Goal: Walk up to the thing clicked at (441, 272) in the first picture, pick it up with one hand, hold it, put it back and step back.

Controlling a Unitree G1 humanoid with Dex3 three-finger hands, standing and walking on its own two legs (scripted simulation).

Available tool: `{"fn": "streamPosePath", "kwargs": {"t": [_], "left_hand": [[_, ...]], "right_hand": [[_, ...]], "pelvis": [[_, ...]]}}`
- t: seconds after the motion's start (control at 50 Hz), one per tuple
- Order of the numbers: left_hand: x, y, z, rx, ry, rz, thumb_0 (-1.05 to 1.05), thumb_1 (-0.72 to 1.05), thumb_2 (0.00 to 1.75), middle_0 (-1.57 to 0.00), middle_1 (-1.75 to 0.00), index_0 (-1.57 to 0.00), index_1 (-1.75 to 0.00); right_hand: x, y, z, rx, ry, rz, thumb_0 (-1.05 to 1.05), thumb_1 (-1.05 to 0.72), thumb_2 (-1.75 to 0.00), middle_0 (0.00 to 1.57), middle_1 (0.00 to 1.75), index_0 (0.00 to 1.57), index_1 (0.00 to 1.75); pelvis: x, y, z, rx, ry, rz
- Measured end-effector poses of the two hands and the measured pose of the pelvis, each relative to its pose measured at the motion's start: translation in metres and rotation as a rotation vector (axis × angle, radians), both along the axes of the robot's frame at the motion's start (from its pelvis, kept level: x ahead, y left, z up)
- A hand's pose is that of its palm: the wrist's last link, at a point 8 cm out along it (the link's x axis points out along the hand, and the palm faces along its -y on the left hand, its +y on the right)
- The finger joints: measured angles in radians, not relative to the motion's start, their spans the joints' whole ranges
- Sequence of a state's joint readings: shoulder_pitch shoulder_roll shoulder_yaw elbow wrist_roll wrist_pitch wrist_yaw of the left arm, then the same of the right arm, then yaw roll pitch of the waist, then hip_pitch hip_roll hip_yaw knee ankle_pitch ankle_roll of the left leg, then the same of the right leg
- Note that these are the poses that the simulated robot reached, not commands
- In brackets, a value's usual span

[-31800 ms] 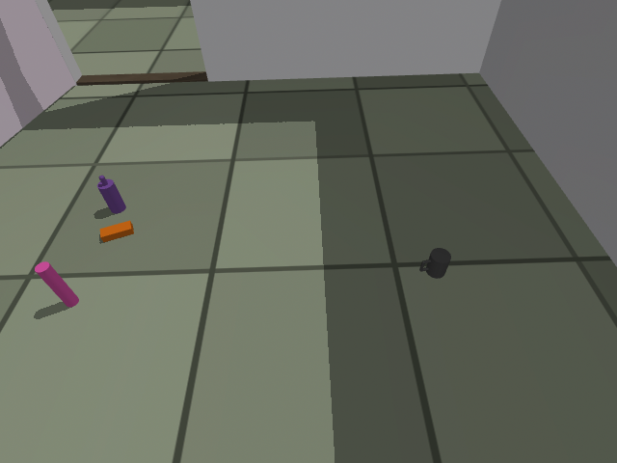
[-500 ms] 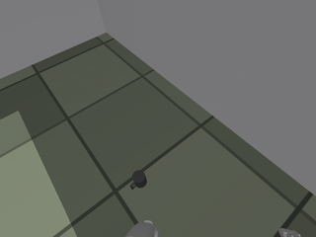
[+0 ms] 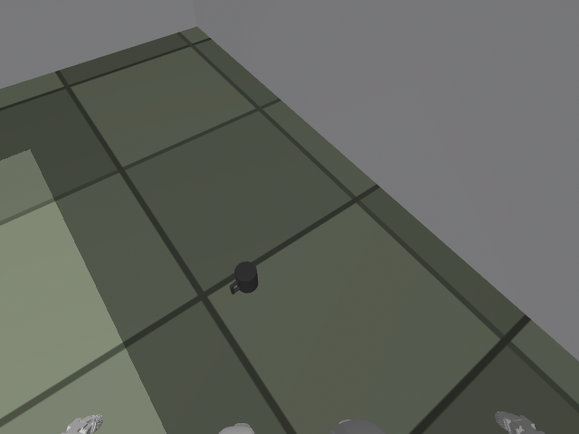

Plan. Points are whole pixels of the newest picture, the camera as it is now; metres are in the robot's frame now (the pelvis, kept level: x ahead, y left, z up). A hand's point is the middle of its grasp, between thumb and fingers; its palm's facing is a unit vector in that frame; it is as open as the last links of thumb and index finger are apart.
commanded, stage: step back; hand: left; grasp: from above
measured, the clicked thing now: (243, 280) +0.66 +0.18 -0.71
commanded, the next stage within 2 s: stand in 1.94 s
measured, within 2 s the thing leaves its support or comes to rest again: neither
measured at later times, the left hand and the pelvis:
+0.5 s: hand out of the picture -0.06 +0.26 -0.15, palm faces +0.05 -0.91 -0.41, open 7.4 cm; pelvis -0.18 -0.02 -0.01, yaw +4 degrees
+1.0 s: hand out of the picture -0.28 +0.23 -0.14, palm faces +0.04 -0.90 -0.42, open 7.4 cm; pelvis -0.33 -0.05 +0.00, yaw +1 degrees
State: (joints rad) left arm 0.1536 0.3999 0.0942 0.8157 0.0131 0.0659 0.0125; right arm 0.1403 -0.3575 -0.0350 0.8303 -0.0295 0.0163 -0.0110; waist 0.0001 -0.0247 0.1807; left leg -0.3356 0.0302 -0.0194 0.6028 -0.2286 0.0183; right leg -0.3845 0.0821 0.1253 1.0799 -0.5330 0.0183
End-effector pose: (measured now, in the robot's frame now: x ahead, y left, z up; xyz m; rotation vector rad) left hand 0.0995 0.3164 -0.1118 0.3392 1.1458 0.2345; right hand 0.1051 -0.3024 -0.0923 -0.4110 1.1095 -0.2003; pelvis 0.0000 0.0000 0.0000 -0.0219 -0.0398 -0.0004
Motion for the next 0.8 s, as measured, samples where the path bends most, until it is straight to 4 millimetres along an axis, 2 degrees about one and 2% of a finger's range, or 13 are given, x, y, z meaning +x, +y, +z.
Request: {"fn": "streamPosePath", "kwargs": {"t": [0.12,0.24,0.36,0.44,0.54,0.6,0.68,0.8], "left_hand": [[-0.058,-0.019,-0.004,0.031,0.042,-0.018,0.0,0.91,0.89,-0.2,-0.3,-0.2,-0.3],[-0.118,-0.036,0.013,0.034,0.063,0.004,0.01,0.9,0.89,-0.2,-0.3,-0.2,-0.3],[-0.141,-0.031,0.019,0.064,-0.003,0.008,0.01,0.9,0.89,-0.2,-0.3,-0.2,-0.3],[-0.155,-0.019,0.009,0.057,-0.065,0.009,0.01,0.9,0.89,-0.2,-0.3,-0.2,-0.3],[-0.187,-0.019,0.003,0.025,-0.047,0.025,0.0,0.91,0.89,-0.2,-0.3,-0.2,-0.3],[-0.211,-0.023,0.004,0.008,-0.035,0.033,0.0,0.91,0.89,-0.2,-0.3,-0.2,-0.3],[-0.251,-0.03,0.001,0.004,0.005,0.019,0.0,0.91,0.89,-0.2,-0.3,-0.2,-0.3],[-0.316,-0.048,-0.005,0.03,0.063,-0.001,0.0,0.91,0.89,-0.2,-0.3,-0.2,-0.3]], "right_hand": [[-0.029,-0.027,-0.018,0.022,-0.06,-0.006,0.01,-0.9,-0.9,0.21,0.3,0.2,0.3],[-0.081,-0.04,-0.022,0.042,-0.01,-0.043,0.01,-0.9,-0.9,0.2,0.3,0.2,0.3],[-0.141,-0.039,-0.028,0.031,0.085,-0.02,0.01,-0.91,-0.9,0.2,0.3,0.2,0.3],[-0.176,-0.03,-0.032,0.015,0.122,0.009,0.01,-0.9,-0.9,0.2,0.3,0.2,0.3],[-0.215,-0.019,-0.02,0.024,0.122,0.017,0.01,-0.9,-0.9,0.2,0.3,0.2,0.3],[-0.229,-0.021,-0.01,0.013,0.097,0.017,0.01,-0.9,-0.9,0.21,0.3,0.2,0.3],[-0.239,-0.03,-0.004,0.005,0.034,0.021,0.01,-0.9,-0.9,0.21,0.3,0.2,0.3],[-0.262,-0.055,-0.016,0.023,-0.053,0.012,0.01,-0.9,-0.9,0.21,0.3,0.2,0.3]], "pelvis": [[-0.047,-0.02,-0.014,-0.002,-0.009,-0.032],[-0.084,-0.028,-0.004,0.045,-0.01,-0.016],[-0.124,-0.028,-0.004,0.042,0.002,0.032],[-0.157,-0.022,-0.013,0.032,0.003,0.075],[-0.195,-0.021,-0.006,0.023,-0.017,0.067],[-0.214,-0.024,0.0,0.009,-0.008,0.054],[-0.242,-0.031,0.0,0.001,0.0,0.023],[-0.29,-0.048,-0.013,-0.013,-0.007,-0.019]]}}
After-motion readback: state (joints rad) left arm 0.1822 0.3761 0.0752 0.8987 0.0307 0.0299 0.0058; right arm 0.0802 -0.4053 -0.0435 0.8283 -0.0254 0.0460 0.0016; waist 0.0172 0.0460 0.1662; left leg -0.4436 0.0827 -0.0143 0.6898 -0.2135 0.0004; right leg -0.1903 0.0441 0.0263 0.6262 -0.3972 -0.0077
